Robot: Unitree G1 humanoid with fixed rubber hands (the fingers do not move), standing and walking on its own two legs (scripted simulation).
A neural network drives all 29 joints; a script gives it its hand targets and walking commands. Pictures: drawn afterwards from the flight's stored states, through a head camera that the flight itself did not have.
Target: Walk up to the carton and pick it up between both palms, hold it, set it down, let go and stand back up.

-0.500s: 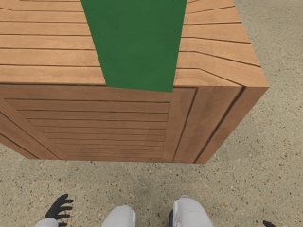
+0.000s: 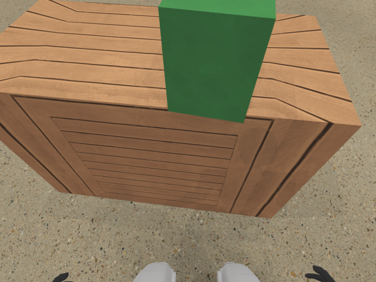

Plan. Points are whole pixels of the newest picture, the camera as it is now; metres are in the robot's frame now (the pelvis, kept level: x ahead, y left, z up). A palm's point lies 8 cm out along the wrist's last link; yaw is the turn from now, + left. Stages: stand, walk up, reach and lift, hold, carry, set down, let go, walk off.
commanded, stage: walk up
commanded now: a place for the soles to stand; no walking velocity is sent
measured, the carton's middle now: (215, 49) +0.59 -0.03 +0.16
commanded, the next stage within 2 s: none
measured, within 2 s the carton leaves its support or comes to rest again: neither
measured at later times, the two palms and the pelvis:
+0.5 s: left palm out of the picture +0.08 +0.29 -0.08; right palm out of the picture +0.06 -0.32 -0.09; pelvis +0.01 -0.01 +0.03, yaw -4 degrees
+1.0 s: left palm (55, 246) +0.18 +0.33 -0.11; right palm (325, 250) +0.20 -0.29 -0.10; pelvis +0.12 +0.01 +0.00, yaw -2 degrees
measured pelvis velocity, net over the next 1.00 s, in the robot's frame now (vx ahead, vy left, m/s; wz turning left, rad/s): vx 0.12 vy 0.01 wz -0.04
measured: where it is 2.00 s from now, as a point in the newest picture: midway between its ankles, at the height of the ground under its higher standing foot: (186, 277)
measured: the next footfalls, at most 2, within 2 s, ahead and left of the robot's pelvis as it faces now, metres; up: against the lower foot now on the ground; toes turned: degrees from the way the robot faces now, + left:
left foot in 0.86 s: +0.23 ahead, +0.10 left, +0.00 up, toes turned -8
right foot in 1.10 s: +0.19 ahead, -0.10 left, +0.00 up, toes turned -2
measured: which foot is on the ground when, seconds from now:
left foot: down 0.00-0.54, up 0.56-0.84, down 0.86-1.00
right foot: down 0.00-0.88, up 0.90-1.00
